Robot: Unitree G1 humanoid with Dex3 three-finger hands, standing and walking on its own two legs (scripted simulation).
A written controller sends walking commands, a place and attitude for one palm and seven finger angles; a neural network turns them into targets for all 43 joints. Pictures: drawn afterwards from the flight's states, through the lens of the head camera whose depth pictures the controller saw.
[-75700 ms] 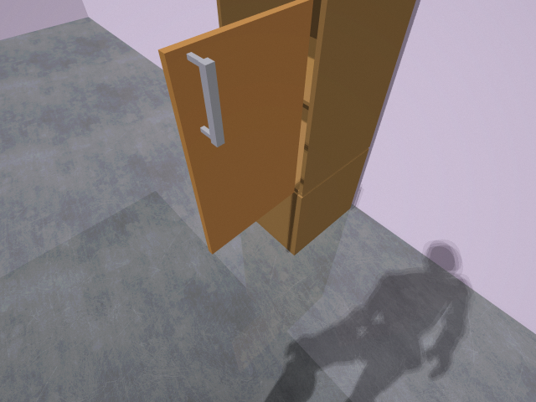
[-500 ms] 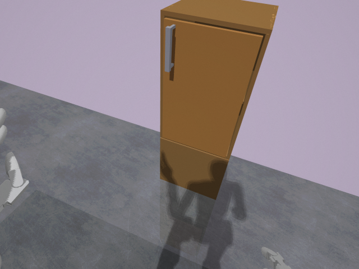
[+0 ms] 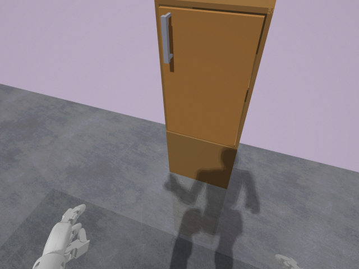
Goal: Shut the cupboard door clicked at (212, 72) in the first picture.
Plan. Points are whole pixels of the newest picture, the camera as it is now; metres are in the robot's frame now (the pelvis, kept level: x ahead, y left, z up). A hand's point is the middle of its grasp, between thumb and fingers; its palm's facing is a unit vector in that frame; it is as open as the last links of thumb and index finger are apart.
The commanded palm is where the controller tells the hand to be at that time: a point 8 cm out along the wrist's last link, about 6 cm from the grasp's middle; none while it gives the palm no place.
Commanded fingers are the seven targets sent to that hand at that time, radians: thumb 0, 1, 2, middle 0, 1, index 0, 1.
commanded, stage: let the arm hang, fingers relaxed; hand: left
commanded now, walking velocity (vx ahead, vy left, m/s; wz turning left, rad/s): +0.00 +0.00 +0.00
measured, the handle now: (167, 38) +0.83 +0.08 +0.17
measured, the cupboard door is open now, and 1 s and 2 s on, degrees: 0 0 0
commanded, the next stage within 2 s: look to check the result in 0.94 s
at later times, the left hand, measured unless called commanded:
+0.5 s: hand out of the picture -0.05 +0.18 -0.16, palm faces +0.03 -0.98 -0.20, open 7.3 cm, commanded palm none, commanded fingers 0.00 0.90 0.90 -0.20 -0.30 -0.20 -0.30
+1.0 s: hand out of the picture -0.01 +0.15 -0.16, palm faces +0.03 -0.99 -0.15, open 7.3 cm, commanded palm none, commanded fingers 0.00 0.90 0.90 -0.20 -0.30 -0.20 -0.30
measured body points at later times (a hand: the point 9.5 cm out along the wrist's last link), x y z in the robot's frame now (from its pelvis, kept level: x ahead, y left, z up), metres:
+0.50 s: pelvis +0.01 +0.00 +0.02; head +0.02 +0.00 +0.47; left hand -0.05 +0.23 -0.14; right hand +0.00 -0.22 -0.14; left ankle +0.06 +0.09 -0.72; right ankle -0.02 -0.11 -0.72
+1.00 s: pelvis +0.02 +0.00 +0.02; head +0.01 +0.01 +0.47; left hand -0.01 +0.21 -0.15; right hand -0.01 -0.21 -0.14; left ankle +0.06 +0.09 -0.72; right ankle -0.02 -0.11 -0.72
